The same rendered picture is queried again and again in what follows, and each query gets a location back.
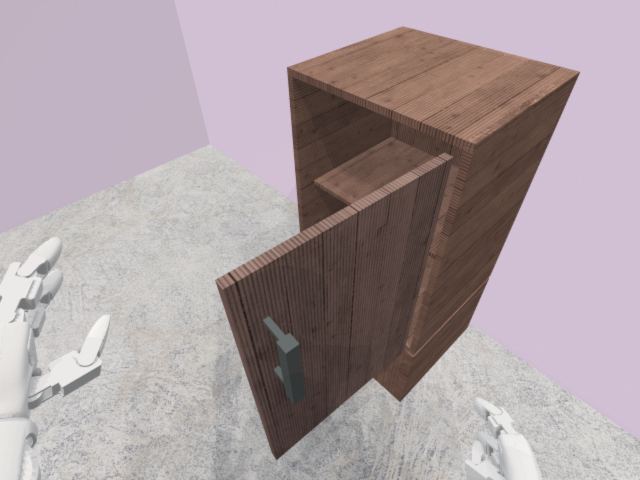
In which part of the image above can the cupboard door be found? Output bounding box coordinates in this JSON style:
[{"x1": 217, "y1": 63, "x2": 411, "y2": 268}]
[{"x1": 215, "y1": 153, "x2": 453, "y2": 460}]

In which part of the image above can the robot left forearm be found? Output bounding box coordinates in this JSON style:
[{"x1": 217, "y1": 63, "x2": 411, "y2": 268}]
[{"x1": 0, "y1": 417, "x2": 41, "y2": 480}]

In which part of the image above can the handle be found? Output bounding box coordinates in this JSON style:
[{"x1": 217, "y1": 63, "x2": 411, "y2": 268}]
[{"x1": 263, "y1": 316, "x2": 305, "y2": 405}]

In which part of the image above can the right robot hand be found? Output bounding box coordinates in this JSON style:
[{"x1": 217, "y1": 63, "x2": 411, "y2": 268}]
[{"x1": 465, "y1": 397, "x2": 543, "y2": 480}]

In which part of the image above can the left robot hand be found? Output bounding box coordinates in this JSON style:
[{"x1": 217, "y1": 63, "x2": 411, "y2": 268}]
[{"x1": 0, "y1": 237, "x2": 111, "y2": 419}]

